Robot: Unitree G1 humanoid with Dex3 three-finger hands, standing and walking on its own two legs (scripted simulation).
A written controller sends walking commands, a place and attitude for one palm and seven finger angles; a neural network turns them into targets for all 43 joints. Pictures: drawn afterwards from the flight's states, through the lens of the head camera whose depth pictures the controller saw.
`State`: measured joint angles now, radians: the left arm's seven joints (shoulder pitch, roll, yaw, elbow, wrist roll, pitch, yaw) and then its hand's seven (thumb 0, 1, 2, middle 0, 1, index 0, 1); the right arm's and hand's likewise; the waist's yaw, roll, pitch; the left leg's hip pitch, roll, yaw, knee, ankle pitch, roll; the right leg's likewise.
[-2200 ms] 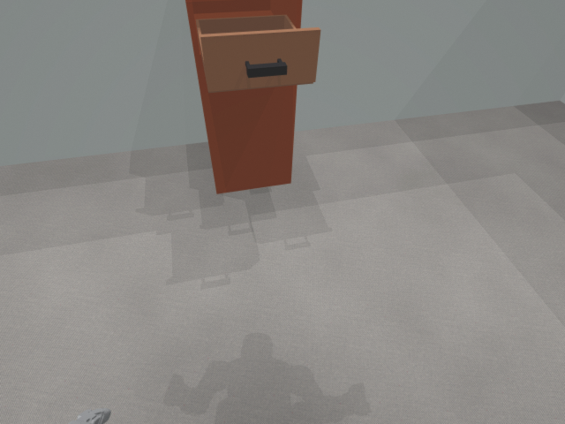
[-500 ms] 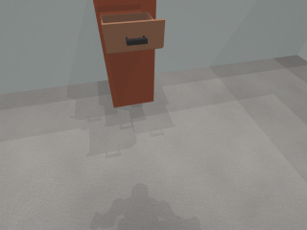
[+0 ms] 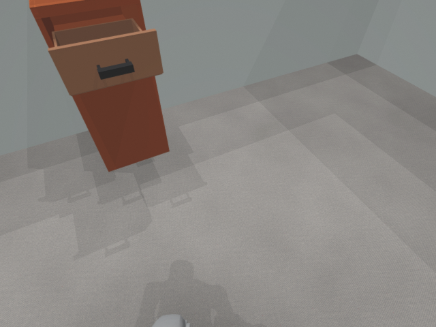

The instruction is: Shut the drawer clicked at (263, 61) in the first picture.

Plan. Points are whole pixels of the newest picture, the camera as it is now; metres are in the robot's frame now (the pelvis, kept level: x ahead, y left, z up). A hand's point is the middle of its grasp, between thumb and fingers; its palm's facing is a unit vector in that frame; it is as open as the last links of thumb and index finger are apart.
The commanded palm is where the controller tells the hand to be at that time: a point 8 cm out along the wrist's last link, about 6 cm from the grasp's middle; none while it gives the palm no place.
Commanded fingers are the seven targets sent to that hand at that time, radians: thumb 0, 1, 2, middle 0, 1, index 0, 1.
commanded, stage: walk to a spot facing it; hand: left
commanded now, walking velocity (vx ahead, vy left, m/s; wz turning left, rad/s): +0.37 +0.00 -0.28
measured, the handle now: (114, 67) +0.87 +0.43 +0.02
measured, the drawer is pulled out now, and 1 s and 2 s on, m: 0.28 0.28 0.28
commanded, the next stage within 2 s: turn to face it in 1.02 s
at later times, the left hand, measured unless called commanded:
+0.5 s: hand (115, 282) +0.24 +0.27 -0.18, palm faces -0.09 -0.98 -0.16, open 7.4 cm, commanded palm none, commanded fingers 0.00 0.90 0.90 -0.20 -0.30 -0.20 -0.30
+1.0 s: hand (196, 177) +0.58 +0.12 -0.18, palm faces -0.47 -0.87 -0.14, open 7.4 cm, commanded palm none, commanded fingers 0.00 0.90 0.90 -0.20 -0.30 -0.20 -0.30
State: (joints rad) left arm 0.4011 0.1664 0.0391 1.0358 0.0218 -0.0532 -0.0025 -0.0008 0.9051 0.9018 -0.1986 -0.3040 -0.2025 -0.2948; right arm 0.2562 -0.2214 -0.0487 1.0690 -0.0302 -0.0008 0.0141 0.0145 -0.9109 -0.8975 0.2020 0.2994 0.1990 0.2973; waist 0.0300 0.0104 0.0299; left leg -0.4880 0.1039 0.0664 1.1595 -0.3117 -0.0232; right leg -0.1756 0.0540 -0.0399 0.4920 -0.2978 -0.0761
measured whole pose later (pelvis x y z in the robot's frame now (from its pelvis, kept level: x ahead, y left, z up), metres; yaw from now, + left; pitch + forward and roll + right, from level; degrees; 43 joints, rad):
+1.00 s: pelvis +0.39 +0.03 -0.02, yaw -27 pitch +0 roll +0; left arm 0.12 0.16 0.07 0.92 0.03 -0.01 -0.03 0.00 0.91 0.90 -0.19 -0.30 -0.20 -0.29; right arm 0.51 -0.09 -0.03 1.09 -0.02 -0.03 -0.01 0.01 -0.91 -0.90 0.20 0.30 0.20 0.30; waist -0.04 -0.02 0.10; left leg -0.03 0.14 0.43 0.77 -0.48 -0.01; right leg -0.42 0.01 -0.19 0.63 -0.17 -0.10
